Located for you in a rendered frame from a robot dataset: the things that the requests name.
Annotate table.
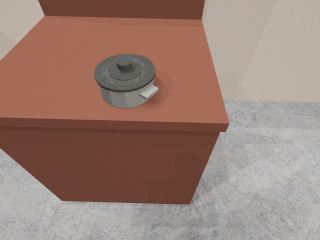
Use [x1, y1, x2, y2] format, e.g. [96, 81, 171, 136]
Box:
[0, 0, 230, 205]

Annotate pot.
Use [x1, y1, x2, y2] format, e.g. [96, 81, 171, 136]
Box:
[99, 79, 159, 109]

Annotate knob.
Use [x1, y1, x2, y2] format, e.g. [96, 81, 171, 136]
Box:
[116, 57, 132, 71]

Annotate lid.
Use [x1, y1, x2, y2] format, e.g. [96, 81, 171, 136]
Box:
[94, 53, 156, 93]

